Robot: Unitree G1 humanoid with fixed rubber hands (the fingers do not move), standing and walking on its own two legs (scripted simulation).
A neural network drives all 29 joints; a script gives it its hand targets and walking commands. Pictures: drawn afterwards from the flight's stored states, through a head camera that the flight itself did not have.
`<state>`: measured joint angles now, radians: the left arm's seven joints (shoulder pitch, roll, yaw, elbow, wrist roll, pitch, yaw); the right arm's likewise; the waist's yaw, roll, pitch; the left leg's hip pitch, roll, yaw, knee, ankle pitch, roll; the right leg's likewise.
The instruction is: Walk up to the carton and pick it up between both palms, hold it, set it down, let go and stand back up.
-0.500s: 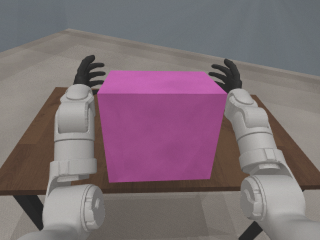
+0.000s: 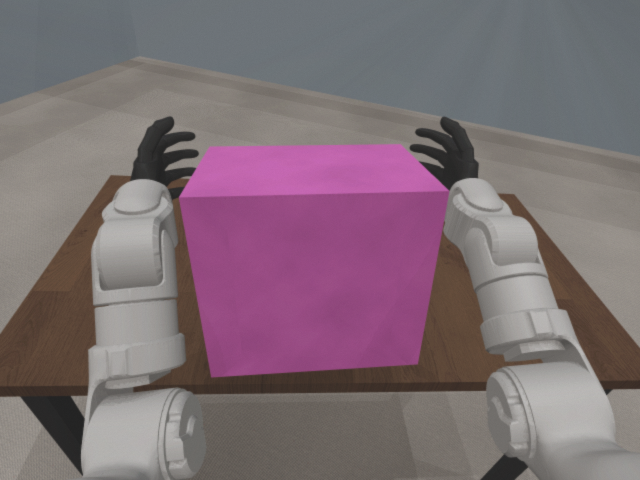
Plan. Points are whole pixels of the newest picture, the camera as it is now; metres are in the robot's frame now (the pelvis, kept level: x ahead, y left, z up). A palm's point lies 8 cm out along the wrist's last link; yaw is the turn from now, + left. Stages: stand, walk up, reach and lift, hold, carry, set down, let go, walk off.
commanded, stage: hold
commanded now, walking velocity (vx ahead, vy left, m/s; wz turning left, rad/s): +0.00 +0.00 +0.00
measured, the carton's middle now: (311, 253) +0.37 -0.01 +0.15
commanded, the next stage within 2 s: none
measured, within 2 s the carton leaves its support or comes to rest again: neither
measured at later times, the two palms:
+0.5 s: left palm (145, 166) +0.37 +0.17 +0.27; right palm (466, 159) +0.37 -0.18 +0.29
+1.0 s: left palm (139, 182) +0.35 +0.17 +0.26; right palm (461, 167) +0.36 -0.17 +0.28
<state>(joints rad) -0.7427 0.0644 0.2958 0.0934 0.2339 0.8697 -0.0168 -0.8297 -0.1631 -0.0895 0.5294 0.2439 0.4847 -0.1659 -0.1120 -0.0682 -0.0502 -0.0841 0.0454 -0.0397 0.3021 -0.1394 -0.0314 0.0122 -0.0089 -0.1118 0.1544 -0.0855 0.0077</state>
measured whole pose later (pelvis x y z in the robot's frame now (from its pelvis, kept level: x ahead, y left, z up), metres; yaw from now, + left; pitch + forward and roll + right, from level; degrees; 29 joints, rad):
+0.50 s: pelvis +0.00 +0.00 +0.00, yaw +0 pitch -5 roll -1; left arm -0.85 0.05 0.37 0.23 0.29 0.90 -0.04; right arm -0.99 -0.19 -0.13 0.72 0.28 0.54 -0.17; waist -0.11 -0.04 -0.11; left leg -0.09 0.04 -0.04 0.32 -0.14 -0.03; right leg 0.00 -0.02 -0.11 0.18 -0.10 0.01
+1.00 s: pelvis +0.01 +0.00 +0.00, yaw -1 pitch -7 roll -1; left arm -0.72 0.03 0.34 0.06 0.27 0.93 -0.03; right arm -0.89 -0.21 -0.02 0.60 0.35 0.55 -0.20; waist -0.08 -0.03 -0.10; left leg -0.03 0.05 -0.02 0.32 -0.17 -0.03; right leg 0.05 -0.01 -0.09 0.18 -0.12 0.01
